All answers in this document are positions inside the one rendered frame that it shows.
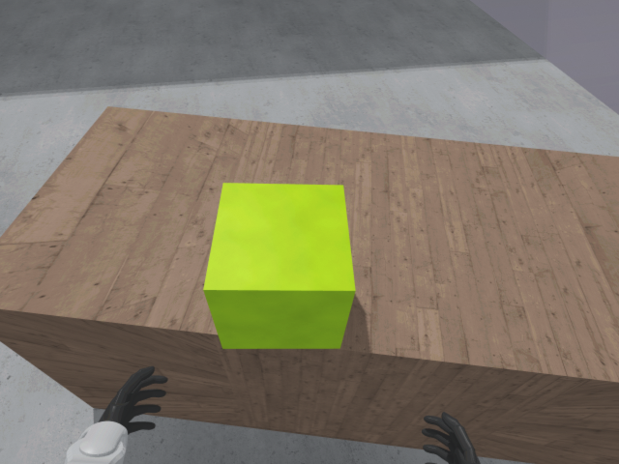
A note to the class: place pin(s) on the pedestal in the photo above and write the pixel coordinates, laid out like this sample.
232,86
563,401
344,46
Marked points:
486,278

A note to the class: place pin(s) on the left robot forearm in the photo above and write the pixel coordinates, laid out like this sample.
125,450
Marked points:
104,442

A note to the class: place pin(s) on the robot right hand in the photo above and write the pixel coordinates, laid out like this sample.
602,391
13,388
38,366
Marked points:
461,450

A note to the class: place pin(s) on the carton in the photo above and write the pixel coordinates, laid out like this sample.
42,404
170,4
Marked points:
280,273

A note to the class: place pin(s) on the robot left hand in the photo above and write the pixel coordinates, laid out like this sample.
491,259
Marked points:
121,409

